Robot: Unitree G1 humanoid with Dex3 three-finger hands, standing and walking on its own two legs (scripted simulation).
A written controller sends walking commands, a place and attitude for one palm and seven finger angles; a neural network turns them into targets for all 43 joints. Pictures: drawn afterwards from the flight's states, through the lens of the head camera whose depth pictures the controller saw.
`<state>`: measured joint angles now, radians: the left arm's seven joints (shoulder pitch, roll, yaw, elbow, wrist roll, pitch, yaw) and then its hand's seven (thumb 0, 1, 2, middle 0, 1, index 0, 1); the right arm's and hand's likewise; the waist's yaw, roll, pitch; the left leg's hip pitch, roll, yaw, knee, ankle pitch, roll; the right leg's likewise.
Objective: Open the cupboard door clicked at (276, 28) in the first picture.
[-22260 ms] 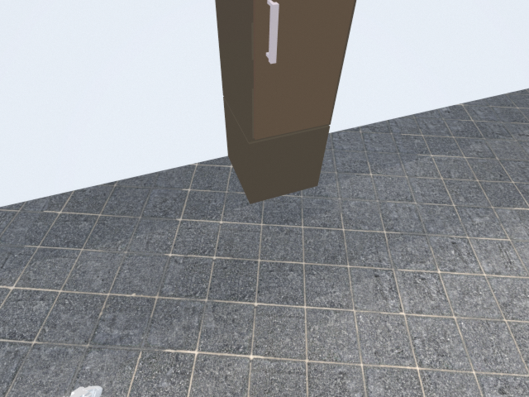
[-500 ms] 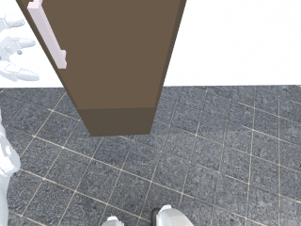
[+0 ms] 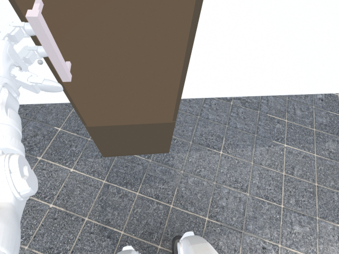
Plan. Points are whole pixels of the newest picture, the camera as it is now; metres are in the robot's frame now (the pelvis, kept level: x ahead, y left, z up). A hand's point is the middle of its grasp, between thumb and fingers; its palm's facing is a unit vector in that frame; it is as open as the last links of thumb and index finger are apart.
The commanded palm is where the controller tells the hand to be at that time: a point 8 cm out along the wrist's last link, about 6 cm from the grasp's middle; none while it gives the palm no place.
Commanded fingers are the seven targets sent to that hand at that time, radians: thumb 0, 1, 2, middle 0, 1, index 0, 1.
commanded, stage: slide the fingers in behind the handle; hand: left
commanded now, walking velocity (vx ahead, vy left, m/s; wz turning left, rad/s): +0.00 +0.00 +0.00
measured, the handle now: (54, 45) +0.57 +0.21 +0.11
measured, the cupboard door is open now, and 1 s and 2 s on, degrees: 0 0 1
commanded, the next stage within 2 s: close the thumb around the handle in 0.98 s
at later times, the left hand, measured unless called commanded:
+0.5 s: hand (58, 62) +0.51 +0.19 +0.11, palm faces -0.01 -1.00 +0.00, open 13.9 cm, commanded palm +0.49 +0.24 +0.12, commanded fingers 0.00 -0.50 0.30 -0.30 -1.20 -0.30 -1.20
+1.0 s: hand (62, 62) +0.51 +0.19 +0.11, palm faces -0.01 -1.00 -0.01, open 13.8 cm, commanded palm +0.49 +0.23 +0.12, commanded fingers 0.00 -0.50 0.30 -0.30 -1.20 -0.30 -1.20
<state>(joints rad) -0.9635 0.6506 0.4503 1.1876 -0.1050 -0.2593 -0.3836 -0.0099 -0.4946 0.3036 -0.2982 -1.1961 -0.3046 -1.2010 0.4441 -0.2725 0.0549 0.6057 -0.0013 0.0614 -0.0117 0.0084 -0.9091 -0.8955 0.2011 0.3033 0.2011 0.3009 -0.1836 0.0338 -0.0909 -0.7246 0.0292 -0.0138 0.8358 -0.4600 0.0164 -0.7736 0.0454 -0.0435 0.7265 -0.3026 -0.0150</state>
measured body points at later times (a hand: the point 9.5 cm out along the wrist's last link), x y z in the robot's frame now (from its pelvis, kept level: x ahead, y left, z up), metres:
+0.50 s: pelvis +0.00 +0.00 +0.00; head +0.11 +0.01 +0.43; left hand +0.51 +0.25 +0.12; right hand +0.00 -0.27 -0.11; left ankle -0.05 +0.10 -0.70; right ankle +0.02 -0.12 -0.70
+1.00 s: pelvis -0.01 +0.00 +0.00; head +0.11 +0.01 +0.44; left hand +0.51 +0.24 +0.12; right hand -0.02 -0.26 -0.11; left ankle -0.05 +0.10 -0.70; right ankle +0.02 -0.12 -0.70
